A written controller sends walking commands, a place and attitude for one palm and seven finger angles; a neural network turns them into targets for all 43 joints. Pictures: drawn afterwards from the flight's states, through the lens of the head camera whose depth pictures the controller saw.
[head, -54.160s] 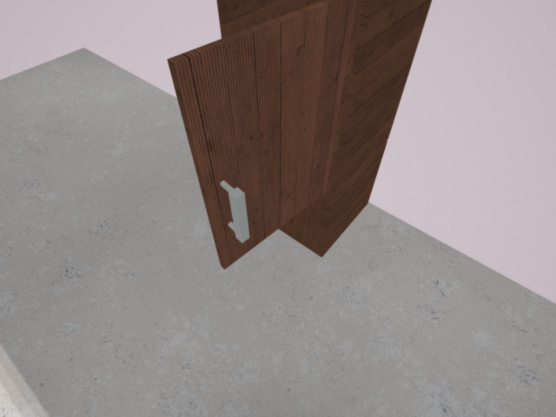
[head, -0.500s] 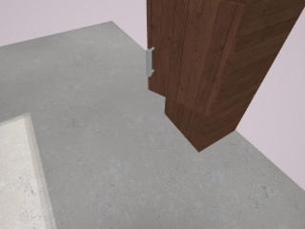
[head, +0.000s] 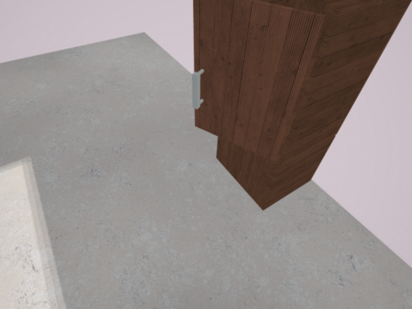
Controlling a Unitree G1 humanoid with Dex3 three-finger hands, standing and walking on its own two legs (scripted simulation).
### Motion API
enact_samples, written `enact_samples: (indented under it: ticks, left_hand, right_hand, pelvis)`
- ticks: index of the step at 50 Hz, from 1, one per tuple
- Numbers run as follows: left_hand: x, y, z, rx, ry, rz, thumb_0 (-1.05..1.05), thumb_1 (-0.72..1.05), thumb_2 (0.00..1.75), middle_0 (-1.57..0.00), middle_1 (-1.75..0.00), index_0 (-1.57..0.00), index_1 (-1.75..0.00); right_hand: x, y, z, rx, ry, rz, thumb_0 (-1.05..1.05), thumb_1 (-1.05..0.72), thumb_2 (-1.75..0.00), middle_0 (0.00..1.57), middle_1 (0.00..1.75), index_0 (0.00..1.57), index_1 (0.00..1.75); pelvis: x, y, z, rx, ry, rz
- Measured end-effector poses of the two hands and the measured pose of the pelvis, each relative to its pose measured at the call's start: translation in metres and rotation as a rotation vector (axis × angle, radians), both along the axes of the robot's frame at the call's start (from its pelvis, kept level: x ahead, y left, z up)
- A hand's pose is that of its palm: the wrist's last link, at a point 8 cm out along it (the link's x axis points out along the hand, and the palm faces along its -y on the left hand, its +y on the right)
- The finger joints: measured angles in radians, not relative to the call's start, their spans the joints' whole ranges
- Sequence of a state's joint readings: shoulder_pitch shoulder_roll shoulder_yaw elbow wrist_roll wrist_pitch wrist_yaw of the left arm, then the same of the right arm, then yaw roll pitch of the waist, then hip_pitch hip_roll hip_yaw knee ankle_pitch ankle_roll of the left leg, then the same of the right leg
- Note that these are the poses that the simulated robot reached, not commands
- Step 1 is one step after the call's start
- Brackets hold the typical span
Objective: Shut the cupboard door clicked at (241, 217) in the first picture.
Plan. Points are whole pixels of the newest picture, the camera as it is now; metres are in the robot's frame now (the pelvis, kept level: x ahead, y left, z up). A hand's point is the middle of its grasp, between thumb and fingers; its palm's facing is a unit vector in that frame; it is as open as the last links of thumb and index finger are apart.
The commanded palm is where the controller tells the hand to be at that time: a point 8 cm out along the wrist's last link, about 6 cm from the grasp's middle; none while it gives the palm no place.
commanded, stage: look to check the result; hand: left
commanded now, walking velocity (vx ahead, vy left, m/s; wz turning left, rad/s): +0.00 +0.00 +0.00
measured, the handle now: (198, 89) +0.95 +0.07 -0.11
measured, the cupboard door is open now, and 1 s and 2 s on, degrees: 25 25 25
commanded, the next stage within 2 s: walk to a spot facing it in 0.56 s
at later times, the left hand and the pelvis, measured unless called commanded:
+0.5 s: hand out of the picture +0.03 +0.19 -0.17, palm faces +0.02 -0.97 -0.23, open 7.4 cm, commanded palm none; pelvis +0.01 -0.01 +0.00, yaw +0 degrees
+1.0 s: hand out of the picture +0.04 +0.19 -0.19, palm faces +0.18 -0.96 -0.24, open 7.4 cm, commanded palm none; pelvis +0.02 -0.01 -0.01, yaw +9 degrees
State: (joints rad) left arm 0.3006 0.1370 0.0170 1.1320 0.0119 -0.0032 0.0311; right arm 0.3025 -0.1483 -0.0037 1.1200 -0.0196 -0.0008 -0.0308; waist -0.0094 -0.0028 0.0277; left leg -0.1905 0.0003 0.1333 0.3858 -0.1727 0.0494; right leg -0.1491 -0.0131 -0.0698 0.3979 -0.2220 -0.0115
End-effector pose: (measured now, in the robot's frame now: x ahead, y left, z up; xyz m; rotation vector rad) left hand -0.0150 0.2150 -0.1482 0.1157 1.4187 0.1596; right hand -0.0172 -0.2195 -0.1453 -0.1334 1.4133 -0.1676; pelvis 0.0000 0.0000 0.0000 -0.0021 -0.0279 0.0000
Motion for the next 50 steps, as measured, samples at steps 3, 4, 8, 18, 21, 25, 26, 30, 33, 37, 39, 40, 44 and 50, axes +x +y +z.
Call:
enact_samples:
  ticks: [3, 4, 8, 18, 21, 25, 26, 30, 33, 37, 39, 40, 44, 50]
  left_hand:
    - [0.000, 0.004, 0.002, 0.012, 0.010, -0.001, 0.00, 0.91, 0.89, -0.20, -0.30, -0.20, -0.30]
    - [0.000, 0.006, 0.002, 0.016, 0.013, -0.001, 0.00, 0.91, 0.89, -0.20, -0.30, -0.20, -0.30]
    - [0.002, 0.012, 0.005, 0.033, 0.019, -0.003, 0.00, 0.91, 0.89, -0.20, -0.30, -0.19, -0.30]
    - [0.020, 0.019, 0.008, 0.055, -0.010, -0.014, 0.00, 0.90, 0.89, -0.20, -0.30, -0.19, -0.30]
    - [0.028, 0.019, 0.008, 0.057, -0.025, -0.020, 0.00, 0.90, 0.89, -0.20, -0.30, -0.19, -0.30]
    - [0.037, 0.019, 0.009, 0.058, -0.042, -0.026, 0.00, 0.90, 0.89, -0.20, -0.30, -0.19, -0.30]
    - [0.039, 0.019, 0.009, 0.059, -0.046, -0.027, 0.00, 0.90, 0.89, -0.20, -0.30, -0.19, -0.30]
    - [0.046, 0.020, 0.010, 0.061, -0.058, -0.032, 0.00, 0.90, 0.89, -0.20, -0.30, -0.20, -0.30]
    - [0.051, 0.020, 0.010, 0.065, -0.061, -0.035, 0.00, 0.90, 0.89, -0.21, -0.30, -0.20, -0.30]
    - [0.056, 0.022, 0.012, 0.075, -0.065, -0.033, 0.00, 0.90, 0.89, -0.21, -0.30, -0.20, -0.30]
    - [0.057, 0.022, 0.011, 0.082, -0.070, -0.022, 0.00, 0.90, 0.89, -0.21, -0.30, -0.20, -0.30]
    - [0.057, 0.021, 0.011, 0.084, -0.072, -0.014, 0.00, 0.90, 0.89, -0.21, -0.30, -0.20, -0.30]
    - [0.054, 0.019, 0.006, 0.084, -0.085, 0.029, 0.00, 0.90, 0.89, -0.20, -0.30, -0.20, -0.30]
    - [0.036, 0.025, -0.008, 0.074, -0.107, 0.120, 0.00, 0.90, 0.89, -0.21, -0.30, -0.20, -0.30]
  right_hand:
    - [0.001, -0.001, 0.000, 0.001, 0.008, -0.001, 0.01, -0.91, -0.90, 0.20, 0.30, 0.20, 0.30]
    - [0.001, -0.001, -0.001, 0.001, 0.009, -0.001, 0.01, -0.91, -0.90, 0.20, 0.30, 0.20, 0.30]
    - [0.005, -0.003, -0.001, 0.001, 0.009, 0.000, 0.01, -0.91, -0.90, 0.20, 0.30, 0.20, 0.30]
    - [0.026, -0.014, 0.000, -0.017, -0.026, 0.013, 0.01, -0.91, -0.90, 0.20, 0.30, 0.20, 0.30]
    - [0.033, -0.019, 0.001, -0.025, -0.040, 0.020, 0.01, -0.91, -0.90, 0.20, 0.30, 0.20, 0.30]
    - [0.042, -0.025, 0.004, -0.036, -0.054, 0.028, 0.01, -0.91, -0.90, 0.20, 0.30, 0.20, 0.30]
    - [0.044, -0.027, 0.004, -0.039, -0.057, 0.030, 0.01, -0.91, -0.90, 0.20, 0.30, 0.20, 0.30]
    - [0.052, -0.033, 0.006, -0.049, -0.065, 0.037, 0.01, -0.91, -0.90, 0.20, 0.30, 0.20, 0.30]
    - [0.056, -0.038, 0.007, -0.056, -0.069, 0.042, 0.01, -0.91, -0.90, 0.20, 0.30, 0.20, 0.30]
    - [0.062, -0.042, 0.007, -0.061, -0.071, 0.048, 0.01, -0.91, -0.90, 0.20, 0.30, 0.20, 0.30]
    - [0.064, -0.043, 0.006, -0.060, -0.067, 0.054, 0.01, -0.91, -0.90, 0.20, 0.30, 0.20, 0.30]
    - [0.064, -0.042, 0.005, -0.056, -0.063, 0.058, 0.01, -0.91, -0.90, 0.20, 0.30, 0.20, 0.30]
    - [0.066, -0.037, -0.001, -0.036, -0.039, 0.083, 0.01, -0.91, -0.90, 0.20, 0.30, 0.20, 0.30]
    - [0.080, -0.023, -0.006, -0.034, -0.017, 0.143, 0.01, -0.91, -0.90, 0.20, 0.30, 0.20, 0.30]
  pelvis:
    - [0.002, 0.000, 0.000, 0.000, 0.001, -0.001]
    - [0.003, 0.000, 0.000, 0.000, 0.001, -0.002]
    - [0.005, 0.000, 0.001, 0.001, 0.001, -0.003]
    - [0.012, -0.002, 0.001, 0.003, -0.004, -0.004]
    - [0.013, -0.003, 0.002, 0.003, -0.005, -0.004]
    - [0.015, -0.005, 0.002, 0.004, -0.005, -0.002]
    - [0.015, -0.006, 0.002, 0.004, -0.004, -0.002]
    - [0.018, -0.007, 0.002, 0.004, -0.003, -0.001]
    - [0.019, -0.009, 0.003, 0.004, -0.002, 0.000]
    - [0.022, -0.011, 0.003, 0.005, 0.001, 0.006]
    - [0.022, -0.012, 0.002, 0.006, 0.004, 0.018]
    - [0.022, -0.013, 0.001, 0.007, 0.005, 0.025]
    - [0.021, -0.014, -0.004, 0.003, 0.006, 0.063]
    - [0.017, -0.007, -0.014, -0.015, -0.014, 0.149]
